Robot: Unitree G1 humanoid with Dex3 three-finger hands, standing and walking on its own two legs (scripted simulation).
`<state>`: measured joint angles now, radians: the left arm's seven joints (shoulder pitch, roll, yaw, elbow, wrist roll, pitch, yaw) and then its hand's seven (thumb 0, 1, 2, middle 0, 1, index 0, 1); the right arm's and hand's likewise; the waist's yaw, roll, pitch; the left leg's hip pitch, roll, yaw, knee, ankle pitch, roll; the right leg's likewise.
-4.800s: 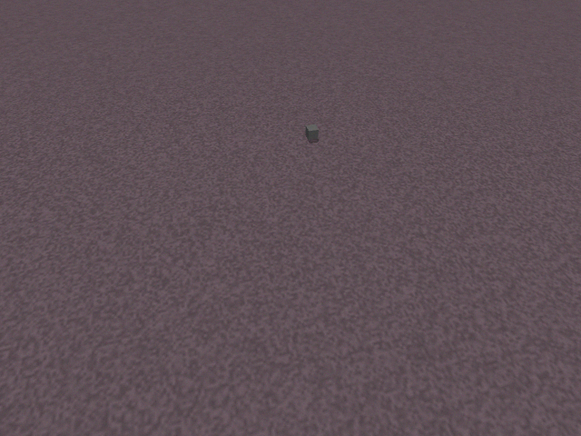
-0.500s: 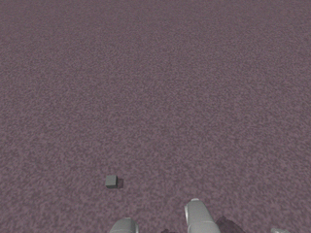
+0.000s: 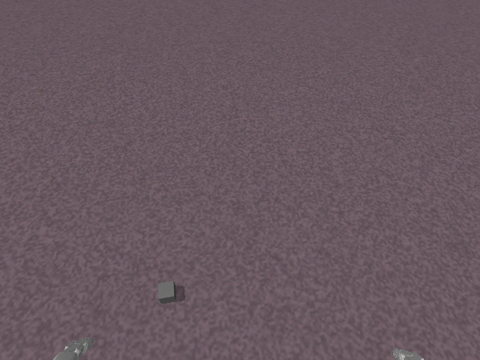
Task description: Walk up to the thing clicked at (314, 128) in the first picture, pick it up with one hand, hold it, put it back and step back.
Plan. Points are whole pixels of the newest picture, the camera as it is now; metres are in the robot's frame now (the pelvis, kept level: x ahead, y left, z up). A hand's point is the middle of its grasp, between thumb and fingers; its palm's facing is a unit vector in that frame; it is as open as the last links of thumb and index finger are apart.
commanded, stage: walk up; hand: left
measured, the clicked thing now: (167, 292) +0.46 +0.28 -0.72
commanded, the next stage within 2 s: stand in 1.84 s
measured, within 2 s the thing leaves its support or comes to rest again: neither
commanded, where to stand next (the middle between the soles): +0.12 -0.02 m, yaw +4 degrees
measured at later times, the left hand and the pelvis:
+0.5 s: hand out of the picture +0.06 +0.22 -0.13, palm faces -0.04 -0.94 -0.35, open 7.4 cm; pelvis +0.00 -0.03 +0.03, yaw +0 degrees
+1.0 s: hand (127, 353) +0.16 +0.20 -0.12, palm faces -0.03 -0.94 -0.35, open 7.4 cm; pelvis +0.04 -0.04 +0.03, yaw -1 degrees
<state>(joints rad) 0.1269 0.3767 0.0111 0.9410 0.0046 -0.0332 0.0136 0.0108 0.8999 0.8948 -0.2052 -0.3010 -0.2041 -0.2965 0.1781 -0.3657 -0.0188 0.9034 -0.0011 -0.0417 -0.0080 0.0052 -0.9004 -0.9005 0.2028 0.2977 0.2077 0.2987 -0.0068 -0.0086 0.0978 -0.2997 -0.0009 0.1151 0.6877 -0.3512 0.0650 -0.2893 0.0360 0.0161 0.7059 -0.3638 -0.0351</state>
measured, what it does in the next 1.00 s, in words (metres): shifts its weight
